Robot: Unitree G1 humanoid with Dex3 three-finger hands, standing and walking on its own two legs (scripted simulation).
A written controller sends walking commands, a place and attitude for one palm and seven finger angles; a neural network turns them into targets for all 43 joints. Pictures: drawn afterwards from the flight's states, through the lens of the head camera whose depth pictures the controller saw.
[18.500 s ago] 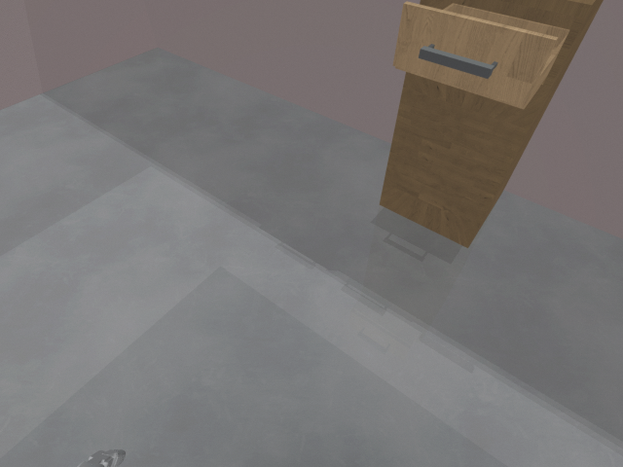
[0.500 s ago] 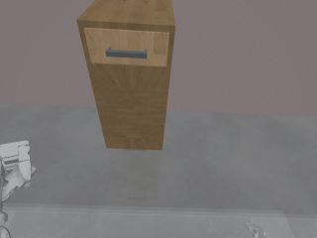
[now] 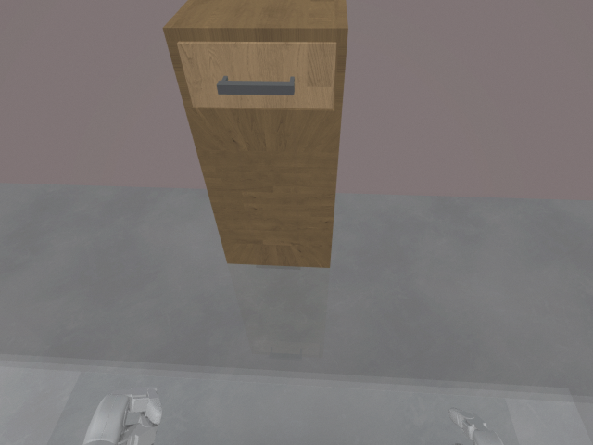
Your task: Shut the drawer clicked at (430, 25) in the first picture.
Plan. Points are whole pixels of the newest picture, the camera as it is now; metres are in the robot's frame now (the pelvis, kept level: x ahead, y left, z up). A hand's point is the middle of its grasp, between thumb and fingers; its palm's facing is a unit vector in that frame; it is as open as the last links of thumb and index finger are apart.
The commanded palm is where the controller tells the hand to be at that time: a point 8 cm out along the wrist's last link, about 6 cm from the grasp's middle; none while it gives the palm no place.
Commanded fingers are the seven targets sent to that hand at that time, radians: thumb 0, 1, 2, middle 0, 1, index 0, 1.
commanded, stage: let the arm hang, fingers relaxed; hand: left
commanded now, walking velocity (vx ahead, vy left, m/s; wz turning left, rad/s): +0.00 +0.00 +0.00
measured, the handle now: (257, 83) +0.91 +0.14 +0.06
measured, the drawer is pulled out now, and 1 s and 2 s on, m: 0.00 0.00 0.00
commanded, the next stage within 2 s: look to check the result in 0.92 s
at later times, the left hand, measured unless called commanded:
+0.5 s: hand out of the picture -0.06 +0.18 -0.16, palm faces +0.02 -0.98 -0.22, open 6.3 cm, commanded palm none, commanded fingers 0.00 0.90 0.90 -0.20 -0.30 -0.20 -0.30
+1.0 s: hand out of the picture -0.01 +0.16 -0.16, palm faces +0.03 -0.98 -0.18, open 7.3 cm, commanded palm none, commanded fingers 0.00 0.90 0.90 -0.20 -0.30 -0.20 -0.30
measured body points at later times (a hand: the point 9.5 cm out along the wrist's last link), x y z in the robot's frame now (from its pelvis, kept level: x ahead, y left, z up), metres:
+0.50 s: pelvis -0.01 +0.00 +0.02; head +0.00 +0.00 +0.46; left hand -0.06 +0.24 -0.14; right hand -0.05 -0.21 -0.15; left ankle +0.04 +0.11 -0.72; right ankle +0.01 -0.10 -0.72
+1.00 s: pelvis +0.00 +0.00 +0.02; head +0.01 -0.01 +0.47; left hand -0.01 +0.22 -0.14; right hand -0.03 -0.20 -0.15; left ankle +0.04 +0.11 -0.72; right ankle +0.01 -0.10 -0.72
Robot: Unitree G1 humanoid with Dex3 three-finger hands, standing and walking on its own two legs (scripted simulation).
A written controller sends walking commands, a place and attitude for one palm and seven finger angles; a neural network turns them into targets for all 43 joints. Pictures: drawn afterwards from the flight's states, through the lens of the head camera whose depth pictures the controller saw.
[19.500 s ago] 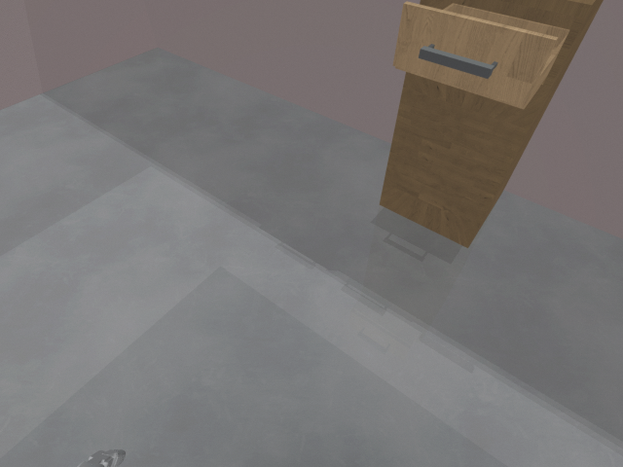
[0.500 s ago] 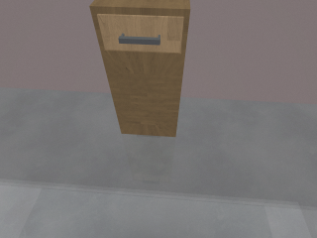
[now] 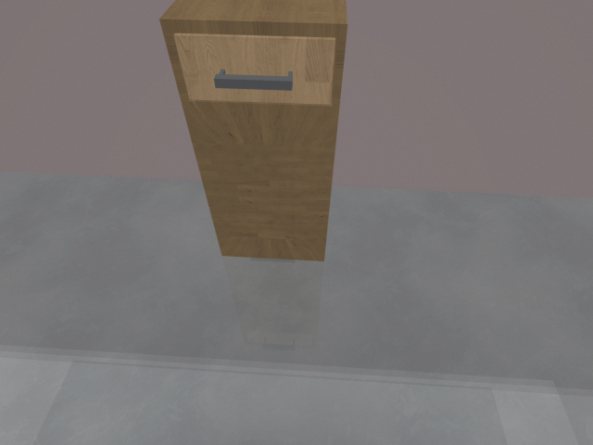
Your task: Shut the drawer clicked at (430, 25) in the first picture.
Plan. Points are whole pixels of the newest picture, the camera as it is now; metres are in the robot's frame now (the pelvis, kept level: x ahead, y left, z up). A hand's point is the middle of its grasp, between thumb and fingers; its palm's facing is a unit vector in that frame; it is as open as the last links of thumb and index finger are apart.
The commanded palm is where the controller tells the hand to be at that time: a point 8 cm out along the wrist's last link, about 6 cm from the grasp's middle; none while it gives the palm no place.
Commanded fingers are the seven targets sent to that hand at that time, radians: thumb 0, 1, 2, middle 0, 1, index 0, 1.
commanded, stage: look to check the result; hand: left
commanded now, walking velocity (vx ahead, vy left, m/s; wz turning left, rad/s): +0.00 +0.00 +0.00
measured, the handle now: (255, 78) +0.91 +0.15 +0.04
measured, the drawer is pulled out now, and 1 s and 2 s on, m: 0.00 0.00 0.00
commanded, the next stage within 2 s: stand and wait in 0.52 s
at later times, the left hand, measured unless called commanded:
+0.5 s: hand out of the picture +0.02 +0.17 -0.17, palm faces +0.03 -0.98 -0.20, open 7.4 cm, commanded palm none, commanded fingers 0.00 0.90 0.90 -0.20 -0.30 -0.20 -0.30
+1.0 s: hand out of the picture +0.05 +0.18 -0.17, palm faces +0.02 -0.97 -0.23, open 7.4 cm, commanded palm none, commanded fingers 0.00 0.90 0.90 -0.20 -0.30 -0.20 -0.30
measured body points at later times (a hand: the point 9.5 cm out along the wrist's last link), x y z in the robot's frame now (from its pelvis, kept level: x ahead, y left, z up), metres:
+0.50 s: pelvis +0.02 -0.01 +0.00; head +0.03 -0.01 +0.45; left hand +0.02 +0.22 -0.16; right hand +0.01 -0.22 -0.16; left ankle +0.05 +0.12 -0.74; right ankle +0.01 -0.10 -0.74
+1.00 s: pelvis +0.03 -0.01 +0.00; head +0.04 -0.02 +0.45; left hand +0.05 +0.23 -0.15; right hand +0.04 -0.25 -0.16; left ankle +0.05 +0.12 -0.74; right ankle +0.01 -0.10 -0.74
